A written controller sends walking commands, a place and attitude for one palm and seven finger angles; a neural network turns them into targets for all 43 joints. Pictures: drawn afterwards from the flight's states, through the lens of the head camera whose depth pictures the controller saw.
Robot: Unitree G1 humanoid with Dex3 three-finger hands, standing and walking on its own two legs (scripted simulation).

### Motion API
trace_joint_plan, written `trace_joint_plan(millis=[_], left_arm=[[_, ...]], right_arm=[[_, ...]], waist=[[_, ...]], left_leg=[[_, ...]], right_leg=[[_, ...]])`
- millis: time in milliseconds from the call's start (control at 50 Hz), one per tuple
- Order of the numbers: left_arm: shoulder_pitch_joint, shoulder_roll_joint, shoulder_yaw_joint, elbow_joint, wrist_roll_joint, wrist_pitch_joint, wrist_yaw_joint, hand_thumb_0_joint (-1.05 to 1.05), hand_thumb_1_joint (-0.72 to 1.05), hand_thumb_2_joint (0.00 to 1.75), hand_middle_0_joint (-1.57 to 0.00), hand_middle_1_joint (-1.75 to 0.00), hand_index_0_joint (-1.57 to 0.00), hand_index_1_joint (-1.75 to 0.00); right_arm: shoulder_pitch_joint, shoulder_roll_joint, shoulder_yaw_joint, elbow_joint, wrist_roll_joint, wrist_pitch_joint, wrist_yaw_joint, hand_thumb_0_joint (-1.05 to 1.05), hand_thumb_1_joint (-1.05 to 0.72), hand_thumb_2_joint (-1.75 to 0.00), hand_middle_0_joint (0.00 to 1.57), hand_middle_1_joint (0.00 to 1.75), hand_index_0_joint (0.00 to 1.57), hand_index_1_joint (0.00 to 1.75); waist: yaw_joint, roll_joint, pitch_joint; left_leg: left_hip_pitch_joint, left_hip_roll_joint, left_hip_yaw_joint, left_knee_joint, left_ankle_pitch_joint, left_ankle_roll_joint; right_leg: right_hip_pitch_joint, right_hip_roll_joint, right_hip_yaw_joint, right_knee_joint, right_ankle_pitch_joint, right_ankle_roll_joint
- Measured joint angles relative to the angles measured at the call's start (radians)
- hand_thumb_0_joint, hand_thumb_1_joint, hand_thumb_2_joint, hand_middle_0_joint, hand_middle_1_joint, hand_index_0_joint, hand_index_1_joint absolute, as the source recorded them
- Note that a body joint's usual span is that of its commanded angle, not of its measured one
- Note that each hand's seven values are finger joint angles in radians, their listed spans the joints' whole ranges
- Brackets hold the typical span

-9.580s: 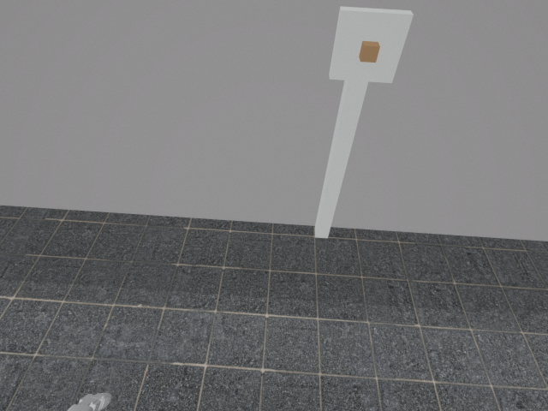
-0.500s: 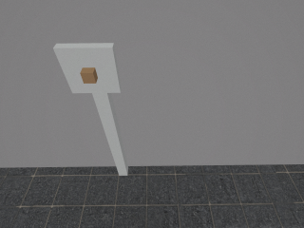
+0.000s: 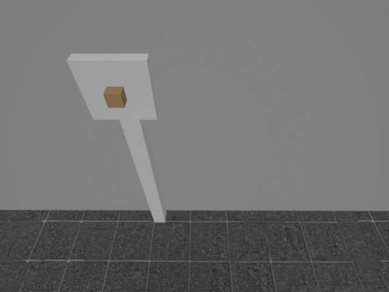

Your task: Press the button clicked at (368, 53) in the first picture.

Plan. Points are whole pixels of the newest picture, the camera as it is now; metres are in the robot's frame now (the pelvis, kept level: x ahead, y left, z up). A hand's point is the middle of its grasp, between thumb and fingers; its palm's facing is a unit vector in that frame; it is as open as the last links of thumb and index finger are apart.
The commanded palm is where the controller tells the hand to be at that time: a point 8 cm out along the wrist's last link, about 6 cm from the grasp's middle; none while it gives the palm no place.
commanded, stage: raise the hand and make a fist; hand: left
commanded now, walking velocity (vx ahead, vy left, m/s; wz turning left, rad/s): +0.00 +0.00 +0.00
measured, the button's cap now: (115, 96) +0.53 +0.23 +0.11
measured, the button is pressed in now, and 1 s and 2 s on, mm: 0 0 0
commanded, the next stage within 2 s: aim a knuckle at the button in 1.96 s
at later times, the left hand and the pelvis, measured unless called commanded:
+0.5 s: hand out of the picture +0.12 +0.19 -0.03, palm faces +0.24 -0.97 -0.05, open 4.6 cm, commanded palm +0.12 +0.23 -0.01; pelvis -0.03 -0.03 -0.06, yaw +4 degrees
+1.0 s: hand (89, 261) +0.17 +0.20 +0.03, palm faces +0.08 -0.99 -0.07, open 3.1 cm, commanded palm +0.14 +0.26 +0.05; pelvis -0.03 +0.00 -0.04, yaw +3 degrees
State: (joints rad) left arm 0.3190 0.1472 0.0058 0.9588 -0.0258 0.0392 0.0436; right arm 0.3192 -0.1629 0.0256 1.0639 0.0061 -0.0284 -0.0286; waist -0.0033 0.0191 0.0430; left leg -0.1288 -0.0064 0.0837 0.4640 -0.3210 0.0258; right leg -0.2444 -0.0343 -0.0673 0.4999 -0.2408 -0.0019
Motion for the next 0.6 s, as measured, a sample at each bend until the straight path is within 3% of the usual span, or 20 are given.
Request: trace_joint_plan(millis=[20, 60, 100, 140, 200, 260, 300, 340, 380, 460, 540, 600], left_arm=[[0.059, 0.009, 0.015, -0.184, -0.024, 0.017, 0.009, 0.02, 0.94, 0.90, -0.20, -0.30, -0.21, -0.31], [0.124, 0.025, 0.015, -0.458, -0.061, -0.032, 0.053, 0.03, 0.94, 0.90, -0.22, -0.32, -0.22, -0.32], [0.123, 0.023, 0.018, -0.650, -0.096, -0.058, 0.074, 0.03, 0.94, 0.90, -0.24, -0.34, -0.24, -0.34], [0.081, 0.014, 0.039, -0.767, -0.110, -0.127, 0.058, 0.03, 0.94, 0.90, -0.26, -0.37, -0.27, -0.38], [0.022, 0.010, 0.093, -0.834, -0.144, -0.304, -0.025, 0.02, 0.93, 0.90, -0.32, -0.43, -0.32, -0.44], [0.025, 0.008, 0.133, -0.845, -0.194, -0.489, -0.183, 0.01, 0.92, 0.90, -0.39, -0.51, -0.39, -0.51], [0.066, 0.013, 0.144, -0.838, -0.206, -0.556, -0.283, 0.01, 0.91, 0.90, -0.43, -0.56, -0.44, -0.57], [0.128, 0.022, 0.144, -0.840, -0.211, -0.549, -0.340, 0.01, 0.91, 0.90, -0.49, -0.62, -0.49, -0.62], [0.189, 0.032, 0.147, -0.850, -0.217, -0.517, -0.355, 0.01, 0.91, 0.90, -0.54, -0.68, -0.55, -0.68], [0.263, 0.036, 0.176, -0.921, -0.222, -0.516, -0.290, 0.02, 0.90, 0.90, -0.65, -0.80, -0.66, -0.80], [0.213, 0.040, 0.186, -1.013, -0.239, -0.599, -0.274, 0.03, 0.90, 0.90, -0.76, -0.91, -0.76, -0.92], [0.109, 0.060, 0.160, -1.038, -0.241, -0.583, -0.334, 0.02, 0.90, 0.90, -0.84, -1.00, -0.84, -1.01]], right_arm=[[0.019, -0.001, 0.003, -0.041, 0.008, -0.040, -0.012, 0.01, -0.91, -0.90, 0.20, 0.30, 0.20, 0.30], [0.039, -0.014, -0.004, -0.091, 0.020, -0.135, -0.034, 0.01, -0.91, -0.90, 0.20, 0.30, 0.20, 0.30], [0.030, -0.040, -0.017, -0.146, 0.030, -0.190, -0.040, 0.02, -0.91, -0.90, 0.20, 0.30, 0.20, 0.30], [-0.005, -0.069, -0.032, -0.206, 0.024, -0.225, -0.038, 0.02, -0.91, -0.90, 0.20, 0.30, 0.20, 0.30], [-0.080, -0.084, -0.053, -0.303, 0.013, -0.247, -0.020, 0.02, -0.91, -0.90, 0.20, 0.30, 0.20, 0.30], [-0.148, -0.084, -0.074, -0.406, 0.010, -0.249, 0.016, 0.02, -0.91, -0.90, 0.20, 0.30, 0.20, 0.30], [-0.178, -0.094, -0.083, -0.474, 0.014, -0.243, 0.032, 0.02, -0.91, -0.90, 0.19, 0.30, 0.20, 0.30], [-0.195, -0.107, -0.091, -0.532, 0.019, -0.230, 0.035, 0.01, -0.91, -0.90, 0.19, 0.30, 0.20, 0.30], [-0.201, -0.119, -0.097, -0.575, 0.022, -0.217, 0.027, 0.01, -0.91, -0.90, 0.19, 0.30, 0.20, 0.30], [-0.188, -0.117, -0.094, -0.601, 0.015, -0.215, 0.006, 0.01, -0.91, -0.90, 0.19, 0.30, 0.20, 0.30], [-0.175, -0.093, -0.047, -0.554, 0.011, -0.226, -0.002, 0.01, -0.91, -0.90, 0.19, 0.30, 0.20, 0.30], [-0.164, -0.063, -0.003, -0.516, 0.019, -0.223, -0.004, 0.01, -0.91, -0.90, 0.19, 0.30, 0.20, 0.30]], waist=[[0.009, -0.011, 0.001], [0.018, -0.018, -0.023], [0.007, -0.005, -0.044], [-0.010, 0.011, -0.071], [-0.022, -0.002, -0.126], [-0.021, -0.042, -0.149], [-0.015, -0.061, -0.151], [-0.001, -0.073, -0.149], [0.016, -0.079, -0.146], [0.052, -0.068, -0.141], [0.065, -0.037, -0.137], [0.052, -0.009, -0.127]], left_leg=[[-0.004, 0.000, 0.003, 0.002, -0.003, -0.001], [-0.021, -0.003, -0.001, 0.010, -0.004, -0.006], [-0.046, -0.006, -0.017, 0.035, -0.010, -0.007], [-0.095, -0.005, -0.031, 0.080, -0.023, -0.006], [-0.209, 0.002, -0.025, 0.175, -0.055, -0.011], [-0.320, 0.018, -0.015, 0.291, -0.103, -0.022], [-0.380, 0.028, -0.018, 0.364, -0.135, -0.028], [-0.429, 0.033, -0.025, 0.423, -0.160, -0.033], [-0.470, 0.035, -0.038, 0.469, -0.177, -0.036], [-0.534, 0.040, -0.078, 0.542, -0.202, -0.039], [-0.583, 0.044, -0.115, 0.601, -0.220, -0.041], [-0.596, 0.046, -0.124, 0.620, -0.222, -0.041]], right_leg=[[-0.010, 0.000, 0.003, 0.011, -0.003, -0.003], [-0.031, -0.005, 0.001, 0.031, -0.014, -0.007], [-0.043, -0.012, -0.015, 0.047, -0.024, -0.007], [-0.079, -0.014, -0.029, 0.072, -0.032, -0.008], [-0.195, -0.013, -0.023, 0.163, -0.058, -0.016], [-0.313, -0.004, -0.012, 0.277, -0.099, -0.030], [-0.371, 0.001, -0.015, 0.343, -0.126, -0.038], [-0.417, 0.002, -0.021, 0.396, -0.149, -0.045], [-0.450, 0.000, -0.032, 0.434, -0.167, -0.049], [-0.487, -0.001, -0.070, 0.476, -0.187, -0.053], [-0.507, -0.001, -0.106, 0.503, -0.198, -0.057], [-0.511, 0.001, -0.114, 0.506, -0.194, -0.056]])
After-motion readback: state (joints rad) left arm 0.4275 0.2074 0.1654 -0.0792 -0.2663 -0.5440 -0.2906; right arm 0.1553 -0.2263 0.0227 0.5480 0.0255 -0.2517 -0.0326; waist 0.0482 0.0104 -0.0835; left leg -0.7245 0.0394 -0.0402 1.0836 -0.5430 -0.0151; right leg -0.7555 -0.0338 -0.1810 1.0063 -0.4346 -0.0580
